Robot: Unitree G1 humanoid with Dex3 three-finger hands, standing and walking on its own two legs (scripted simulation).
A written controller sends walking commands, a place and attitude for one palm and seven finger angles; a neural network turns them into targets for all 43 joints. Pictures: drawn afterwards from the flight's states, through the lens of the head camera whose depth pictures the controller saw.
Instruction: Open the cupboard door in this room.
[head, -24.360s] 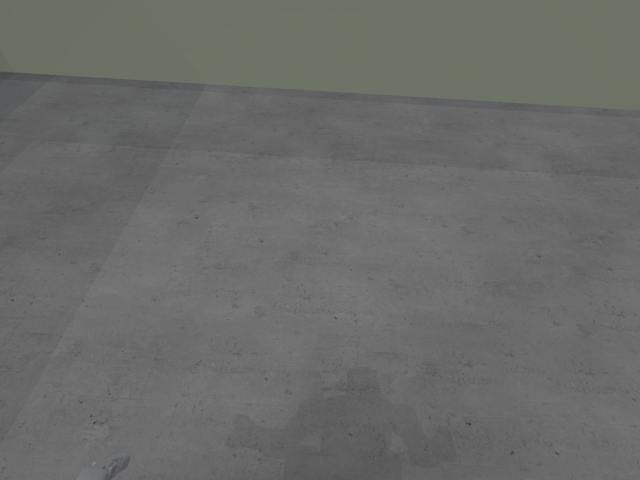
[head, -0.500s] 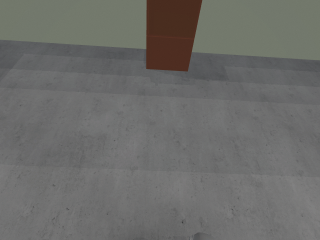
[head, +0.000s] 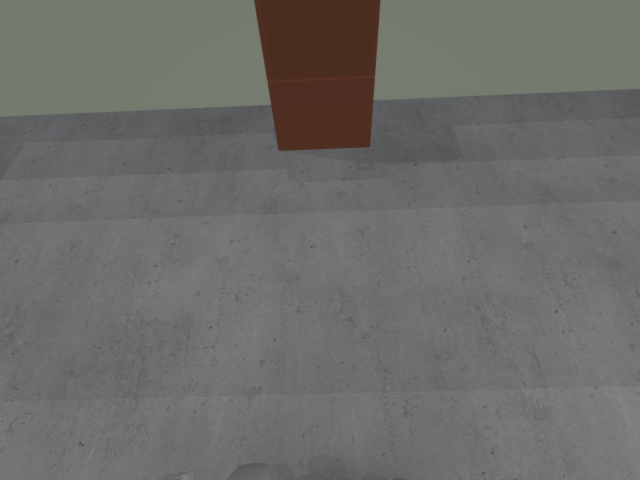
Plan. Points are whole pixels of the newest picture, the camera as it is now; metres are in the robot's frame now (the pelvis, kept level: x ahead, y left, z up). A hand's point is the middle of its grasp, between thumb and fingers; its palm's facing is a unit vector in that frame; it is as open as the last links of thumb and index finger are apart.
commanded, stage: turn or walk to find it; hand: left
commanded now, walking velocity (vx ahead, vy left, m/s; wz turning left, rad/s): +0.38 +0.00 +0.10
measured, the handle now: out of the picture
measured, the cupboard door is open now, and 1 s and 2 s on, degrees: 0 0 0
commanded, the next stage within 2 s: stand and wait in 0.86 s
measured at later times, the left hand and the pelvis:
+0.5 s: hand out of the picture +0.13 +0.20 -0.18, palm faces +0.14 -0.98 -0.12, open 7.4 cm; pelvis +0.21 +0.05 +0.00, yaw +2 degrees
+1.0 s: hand (247, 260) +0.52 +0.17 -0.15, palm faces +0.02 -0.97 -0.22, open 7.3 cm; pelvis +0.42 -0.01 +0.00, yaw +1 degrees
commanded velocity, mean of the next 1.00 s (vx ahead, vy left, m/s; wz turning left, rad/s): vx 0.32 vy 0.00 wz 0.02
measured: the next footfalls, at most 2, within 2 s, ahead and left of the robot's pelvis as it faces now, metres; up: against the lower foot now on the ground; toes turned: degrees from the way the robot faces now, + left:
left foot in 0.40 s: +0.28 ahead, +0.16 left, +0.00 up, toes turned +12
right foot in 0.86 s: +0.52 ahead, -0.10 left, +0.00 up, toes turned -9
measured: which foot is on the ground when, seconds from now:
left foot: up 0.00-0.38, down 0.40-0.88, up 0.90-1.00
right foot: down 0.00-0.40, up 0.42-0.84, down 0.86-1.00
